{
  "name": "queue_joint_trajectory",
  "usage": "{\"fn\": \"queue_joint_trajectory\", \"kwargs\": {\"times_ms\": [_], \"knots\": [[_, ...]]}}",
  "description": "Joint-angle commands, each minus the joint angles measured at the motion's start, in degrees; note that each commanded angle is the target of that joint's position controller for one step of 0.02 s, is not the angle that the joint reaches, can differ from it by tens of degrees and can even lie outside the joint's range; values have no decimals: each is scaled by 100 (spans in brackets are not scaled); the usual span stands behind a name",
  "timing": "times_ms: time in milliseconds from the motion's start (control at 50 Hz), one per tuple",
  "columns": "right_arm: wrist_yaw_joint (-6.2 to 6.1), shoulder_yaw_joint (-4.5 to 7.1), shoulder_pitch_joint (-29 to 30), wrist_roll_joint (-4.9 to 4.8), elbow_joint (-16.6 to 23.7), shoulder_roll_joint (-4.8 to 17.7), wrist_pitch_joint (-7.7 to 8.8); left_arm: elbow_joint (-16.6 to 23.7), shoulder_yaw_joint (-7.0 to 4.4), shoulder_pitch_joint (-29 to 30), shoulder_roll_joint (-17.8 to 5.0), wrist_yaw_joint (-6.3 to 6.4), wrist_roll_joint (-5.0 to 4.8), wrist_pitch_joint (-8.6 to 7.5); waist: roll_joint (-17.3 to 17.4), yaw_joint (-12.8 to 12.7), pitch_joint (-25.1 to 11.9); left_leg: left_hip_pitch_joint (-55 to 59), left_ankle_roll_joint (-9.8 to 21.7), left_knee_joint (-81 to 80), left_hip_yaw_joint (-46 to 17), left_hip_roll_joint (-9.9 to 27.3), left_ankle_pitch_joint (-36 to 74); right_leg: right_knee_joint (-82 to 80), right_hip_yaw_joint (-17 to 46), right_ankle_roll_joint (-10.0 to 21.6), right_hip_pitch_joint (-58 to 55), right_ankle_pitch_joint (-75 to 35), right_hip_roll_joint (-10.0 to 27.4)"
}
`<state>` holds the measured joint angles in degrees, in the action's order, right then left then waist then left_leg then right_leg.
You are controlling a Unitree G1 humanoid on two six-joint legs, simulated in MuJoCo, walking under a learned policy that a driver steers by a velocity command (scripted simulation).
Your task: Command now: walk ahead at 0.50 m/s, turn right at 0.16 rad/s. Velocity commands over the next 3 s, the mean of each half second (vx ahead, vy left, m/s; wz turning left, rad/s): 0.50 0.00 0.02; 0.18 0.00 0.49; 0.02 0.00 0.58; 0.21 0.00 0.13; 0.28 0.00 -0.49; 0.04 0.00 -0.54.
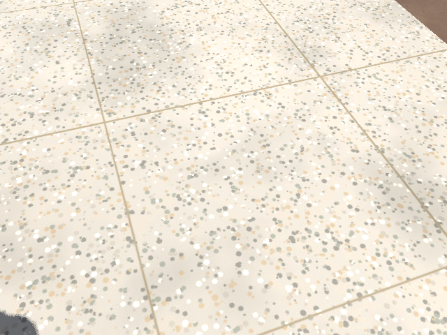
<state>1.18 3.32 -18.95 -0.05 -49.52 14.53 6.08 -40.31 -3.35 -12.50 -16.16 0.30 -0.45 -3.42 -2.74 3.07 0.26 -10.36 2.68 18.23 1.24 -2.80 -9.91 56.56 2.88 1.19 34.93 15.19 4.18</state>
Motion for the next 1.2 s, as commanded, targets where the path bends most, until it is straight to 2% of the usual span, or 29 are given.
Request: {"fn": "queue_joint_trajectory", "kwargs": {"times_ms": [20,80,160,200,240,260,280,300,320,340,360,440,500,560,660,720,740,760,780,800,820,840,860,880,940,1020,1120,1180,1200], "knots": [[-48,198,261,-60,353,959,65,470,15,275,-122,-30,21,-110,689,-105,5,234,1024,-1006,-1092,1474,1197,-941,-13,-71,295,-835,202],[-60,190,2,-119,238,1031,-4,587,42,810,-88,-91,-28,-147,714,95,102,230,866,-962,-716,1329,1209,-1866,-206,-99,-76,-1569,31],[-60,183,-368,-155,52,1101,-113,814,22,1366,-181,-190,-89,-179,761,223,249,745,775,-727,-819,1609,1202,-2439,-269,21,-141,-1410,-113],[-83,207,-358,-166,6,1196,-180,856,-21,1316,-303,-230,-87,-205,832,72,215,1012,673,-458,-854,1744,1606,-2687,-308,175,-401,-1057,-195],[-111,189,-238,-175,21,1195,-229,569,-200,326,-615,-195,-26,-209,740,-511,-379,884,459,727,-498,1446,3092,-3051,-543,435,-1956,-1100,-462],[-124,97,-166,-91,127,996,-212,355,-328,-652,-934,-136,26,-191,524,-945,-1088,76,249,2040,-255,1186,2634,-2837,-19,721,-3506,-1271,63],[-105,-93,-606,-7,319,438,-95,271,-465,-1320,-1549,-95,118,-138,-783,-937,-1907,-2247,-184,4320,138,362,356,-2955,2337,1547,-5707,-763,1553],[-76,-87,-627,-73,232,542,15,197,-376,-1508,-1217,-108,52,-109,-1133,-984,-2274,-3082,-172,5273,-617,174,-2287,-3705,3772,1785,-5823,-179,1968],[-44,49,-228,-241,334,982,48,206,-259,-1155,-916,-116,36,-117,-677,-942,-1382,-3541,-101,5640,-768,495,-2008,-3817,3023,1522,-5108,87,1798],[-42,48,110,-270,401,971,31,255,-190,-748,-726,-122,29,-122,-388,-787,-835,-3465,-70,5458,-621,747,-1507,-3960,2207,1327,-4293,-97,1539],[-54,58,266,-191,416,896,-19,246,-136,-394,-553,-154,52,-145,-172,-606,-416,-3276,-101,5121,-569,912,-1127,-4222,1677,1225,-3554,-340,1295],[-102,77,6,-159,306,555,-316,74,-155,16,-455,-176,126,-353,-268,-171,-32,-2619,-261,4680,-717,1047,-234,-4883,444,1122,-2430,-1314,982],[-117,104,347,-97,451,510,-331,-107,-183,-29,-520,-88,185,-377,-66,-163,160,-2865,-364,3900,-832,907,513,-4811,-283,1048,-2515,-2828,915],[0,29,885,-12,668,320,-275,-154,-204,54,-663,38,143,-298,-70,-315,185,-2306,-351,2561,-299,755,1534,-4628,-1058,820,-2386,-3546,668],[221,78,1355,-13,1140,452,-328,-334,-297,-189,-923,177,-22,-49,-135,-461,37,-2324,-138,1782,-50,613,1036,-3937,-1109,722,-3358,-3956,1073],[280,262,632,6,1127,804,-328,-252,-353,30,-1022,271,-113,127,-154,-45,-378,-1422,176,1350,263,191,441,-2493,-1199,469,-3514,-4849,980],[206,397,71,24,1006,1091,-304,-236,-313,-55,-918,270,-101,149,175,212,-707,-513,370,792,193,24,1380,-1357,-1358,196,-3221,-4332,596],[47,529,-223,46,1068,1686,-329,-95,-181,-348,-597,233,147,102,1241,156,-1276,1022,861,1061,-1402,1210,4221,458,-1400,-208,-1792,-1530,116],[16,514,109,122,1315,1957,-335,59,-30,-930,-248,125,221,41,1965,-366,-2195,2525,2329,939,-3956,2588,5105,2411,-518,-535,-7,2685,-1009],[47,429,171,62,1454,1526,-390,-46,-123,-644,-739,28,93,1,988,49,-2577,2291,2183,639,-3616,2350,4036,2621,431,-421,149,2340,-643],[42,350,520,18,1528,1252,-407,106,-136,-149,-797,22,-47,29,738,4,-1896,1698,1865,531,-2930,2056,3159,2415,338,-329,379,1869,-466],[17,308,756,-65,1515,1074,-450,69,-137,-2,-709,96,9,89,230,-161,-1232,905,1516,363,-2478,1739,2427,1883,254,-343,422,1498,-254],[-28,262,946,-102,1549,934,-498,74,-175,80,-777,178,89,179,319,-271,-918,239,1348,207,-2265,1547,1905,1404,247,-363,217,1256,-132],[-50,270,1032,-33,1593,975,-541,92,-188,31,-761,188,98,257,542,-405,-769,-315,1274,52,-2170,1359,1597,1156,190,-371,-168,1063,-164],[-135,347,1064,56,1659,1142,-580,67,-141,-86,-551,236,119,298,811,-465,-826,-674,1254,-3,-2023,1152,1728,340,109,-494,-495,822,-337],[-276,387,1084,-20,1726,1213,-684,121,-115,195,-502,253,99,316,908,-337,-941,-704,1067,6,-2236,1015,395,-461,244,-597,-603,321,-407],[-281,393,1040,-11,1787,1184,-798,219,-142,393,-546,163,40,205,1210,-186,-781,-629,918,81,-2766,957,-374,-1473,277,-503,-962,367,-552],[-286,375,1121,-89,1837,1137,-866,139,-198,52,-568,76,4,110,1263,-405,-740,-624,708,414,-2951,798,-83,-2902,123,-284,-1739,-126,-622],[-301,341,1024,-120,1840,1019,-880,95,-269,-129,-748,73,47,100,1078,-453,-747,-952,474,712,-2782,557,-403,-3430,303,-125,-2317,-459,-247]]}}
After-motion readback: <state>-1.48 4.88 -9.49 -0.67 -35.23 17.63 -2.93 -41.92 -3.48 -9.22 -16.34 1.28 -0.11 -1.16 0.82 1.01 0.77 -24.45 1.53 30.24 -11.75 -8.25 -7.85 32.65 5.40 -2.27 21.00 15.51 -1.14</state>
